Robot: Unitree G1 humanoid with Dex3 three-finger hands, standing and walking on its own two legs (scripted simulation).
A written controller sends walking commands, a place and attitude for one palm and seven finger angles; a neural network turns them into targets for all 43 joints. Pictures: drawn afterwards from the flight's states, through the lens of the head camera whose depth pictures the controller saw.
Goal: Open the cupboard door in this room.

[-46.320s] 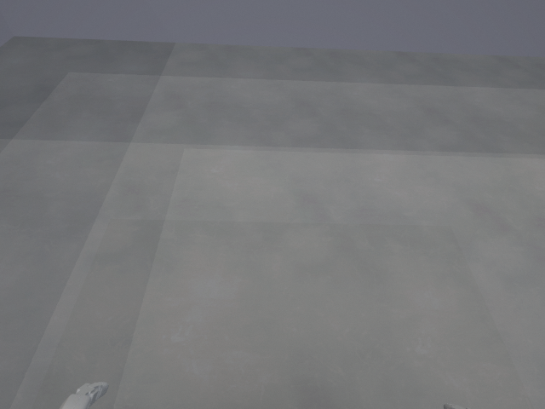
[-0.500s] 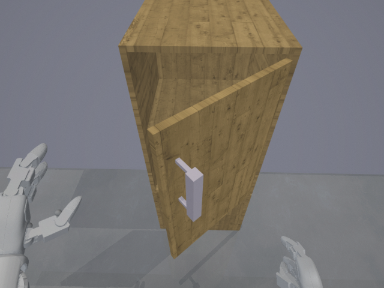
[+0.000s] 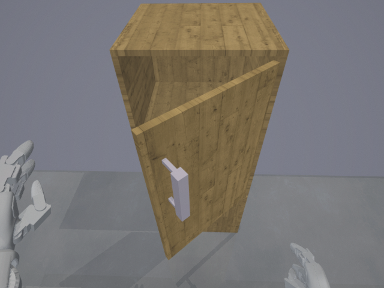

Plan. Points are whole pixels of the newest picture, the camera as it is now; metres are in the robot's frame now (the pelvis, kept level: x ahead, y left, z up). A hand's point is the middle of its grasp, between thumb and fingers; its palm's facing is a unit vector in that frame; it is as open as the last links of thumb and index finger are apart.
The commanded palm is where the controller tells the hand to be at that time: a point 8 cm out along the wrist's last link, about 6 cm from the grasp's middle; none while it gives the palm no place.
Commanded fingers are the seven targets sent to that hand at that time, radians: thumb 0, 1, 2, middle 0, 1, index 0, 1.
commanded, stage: step back with the hand held close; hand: left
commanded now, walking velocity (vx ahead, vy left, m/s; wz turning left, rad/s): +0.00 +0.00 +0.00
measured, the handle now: (175, 190) +0.30 +0.08 +0.05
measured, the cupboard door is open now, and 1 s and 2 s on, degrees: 42 42 42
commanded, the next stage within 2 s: stop stepping back and stand still in 1.16 s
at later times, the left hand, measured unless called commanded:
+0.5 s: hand (47, 211) +0.19 +0.26 +0.14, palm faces +0.28 -0.81 -0.51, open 7.4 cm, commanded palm +0.12 +0.31 +0.17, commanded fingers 0.00 0.90 0.90 -0.20 -0.30 -0.20 -0.30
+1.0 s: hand out of the picture +0.07 +0.31 +0.16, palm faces +0.45 -0.79 -0.43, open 7.4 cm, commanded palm +0.01 +0.36 +0.17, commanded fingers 0.00 0.90 0.90 -0.20 -0.30 -0.20 -0.30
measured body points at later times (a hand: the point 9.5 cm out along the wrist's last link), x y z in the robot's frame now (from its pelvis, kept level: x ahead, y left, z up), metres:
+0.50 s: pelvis -0.03 +0.01 +0.00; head +0.00 +0.02 +0.44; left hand +0.16 +0.30 +0.17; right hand +0.15 -0.24 -0.08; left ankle +0.03 +0.11 -0.74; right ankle -0.07 -0.10 -0.74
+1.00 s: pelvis -0.12 +0.05 -0.02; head -0.11 +0.07 +0.43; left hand +0.04 +0.35 +0.18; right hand +0.05 -0.18 -0.10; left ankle -0.06 +0.13 -0.74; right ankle -0.10 -0.09 -0.74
